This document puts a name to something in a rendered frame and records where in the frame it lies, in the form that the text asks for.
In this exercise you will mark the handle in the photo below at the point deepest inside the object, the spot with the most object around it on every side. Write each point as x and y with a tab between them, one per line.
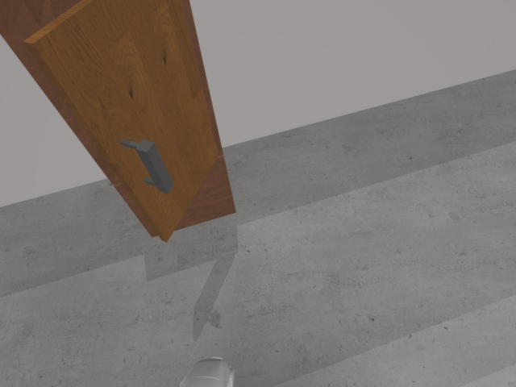
150	156

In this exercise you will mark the left robot thigh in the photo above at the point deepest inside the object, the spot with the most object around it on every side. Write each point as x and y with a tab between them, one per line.
209	373

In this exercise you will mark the cupboard door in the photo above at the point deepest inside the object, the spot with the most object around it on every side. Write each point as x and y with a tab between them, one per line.
126	70

